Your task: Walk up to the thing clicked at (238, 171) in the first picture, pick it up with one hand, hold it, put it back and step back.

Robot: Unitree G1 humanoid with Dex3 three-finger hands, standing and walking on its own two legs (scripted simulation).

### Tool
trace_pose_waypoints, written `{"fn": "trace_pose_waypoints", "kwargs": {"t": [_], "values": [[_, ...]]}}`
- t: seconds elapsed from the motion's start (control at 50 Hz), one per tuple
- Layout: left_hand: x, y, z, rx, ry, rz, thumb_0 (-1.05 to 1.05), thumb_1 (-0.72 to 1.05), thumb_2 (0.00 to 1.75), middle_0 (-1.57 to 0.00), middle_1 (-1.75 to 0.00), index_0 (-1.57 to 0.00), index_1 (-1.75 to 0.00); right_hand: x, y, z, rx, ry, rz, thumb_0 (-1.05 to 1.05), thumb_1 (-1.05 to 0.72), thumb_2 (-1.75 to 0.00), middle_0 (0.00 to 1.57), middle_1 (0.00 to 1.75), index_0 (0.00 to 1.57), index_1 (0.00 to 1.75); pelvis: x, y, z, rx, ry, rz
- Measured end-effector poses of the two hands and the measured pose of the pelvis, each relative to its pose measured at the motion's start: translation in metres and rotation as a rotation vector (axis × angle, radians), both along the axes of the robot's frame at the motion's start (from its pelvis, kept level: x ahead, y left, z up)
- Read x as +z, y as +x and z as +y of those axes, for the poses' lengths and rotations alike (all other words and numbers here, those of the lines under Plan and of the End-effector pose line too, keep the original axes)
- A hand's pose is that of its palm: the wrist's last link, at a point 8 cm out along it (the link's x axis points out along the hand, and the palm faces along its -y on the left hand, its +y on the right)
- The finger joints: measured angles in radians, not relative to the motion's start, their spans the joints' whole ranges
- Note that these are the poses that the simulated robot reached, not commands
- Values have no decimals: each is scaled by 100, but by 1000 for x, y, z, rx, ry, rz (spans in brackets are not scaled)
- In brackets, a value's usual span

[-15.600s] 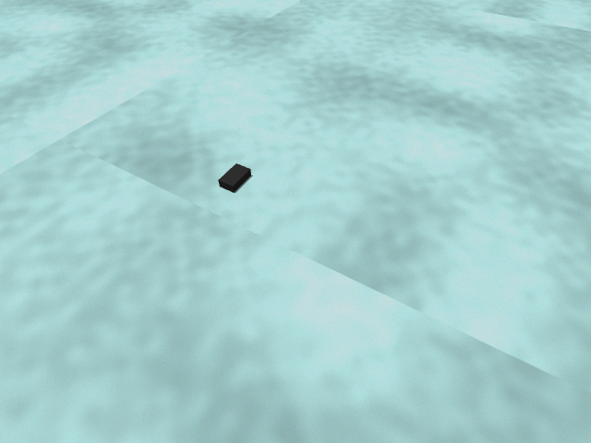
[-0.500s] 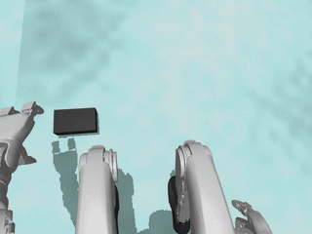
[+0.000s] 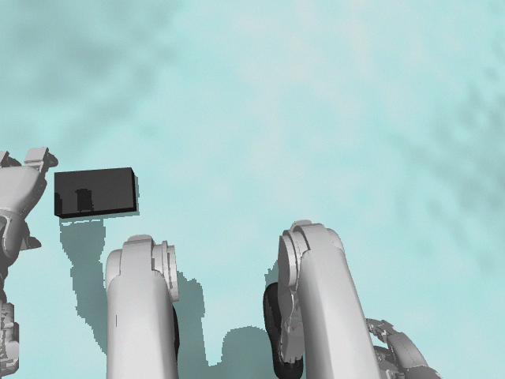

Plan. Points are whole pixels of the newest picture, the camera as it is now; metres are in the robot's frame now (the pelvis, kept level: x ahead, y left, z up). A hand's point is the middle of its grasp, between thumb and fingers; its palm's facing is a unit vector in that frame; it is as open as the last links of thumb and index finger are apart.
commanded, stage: rise first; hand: left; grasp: from above
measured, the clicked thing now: (97, 192) +0.45 +0.27 -0.32
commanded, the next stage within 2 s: approach in 0.64 s
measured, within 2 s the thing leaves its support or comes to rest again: neither
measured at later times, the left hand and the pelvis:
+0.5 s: hand (41, 202) +0.40 +0.32 -0.19, palm faces -0.45 -0.10 -0.89, open 14.2 cm; pelvis +0.01 +0.00 -0.02, yaw -1 degrees
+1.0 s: hand (75, 196) +0.42 +0.28 -0.22, palm faces -0.46 -0.06 -0.89, open 14.2 cm; pelvis +0.00 +0.00 -0.02, yaw -1 degrees
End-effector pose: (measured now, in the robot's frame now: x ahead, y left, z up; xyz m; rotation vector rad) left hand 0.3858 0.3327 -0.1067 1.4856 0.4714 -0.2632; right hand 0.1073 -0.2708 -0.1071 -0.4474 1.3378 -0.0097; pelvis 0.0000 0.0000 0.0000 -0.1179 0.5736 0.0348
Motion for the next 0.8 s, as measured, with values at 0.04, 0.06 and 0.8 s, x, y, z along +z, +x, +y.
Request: {"fn": "trace_pose_waypoints", "kwargs": {"t": [0.04,0.06,0.8], "values": [[-3,2,0,5,0,-5,0,-51,99,-11,-94,-10,-95,-3,-1,-1,2,0,8,0,-90,-90,20,30,21,30,-3,1,-1,-1,2,0],[-5,3,0,8,0,-6,0,-51,99,-11,-95,-10,-95,-4,-1,-2,3,-1,12,0,-91,-90,20,30,21,30,-4,2,-1,-2,3,1],[-37,19,-10,17,-12,-1,0,-54,102,-8,-101,-7,-101,-11,-21,-8,0,-30,71,0,-91,-90,20,30,21,30,-21,5,-1,-15,-8,-10]]}}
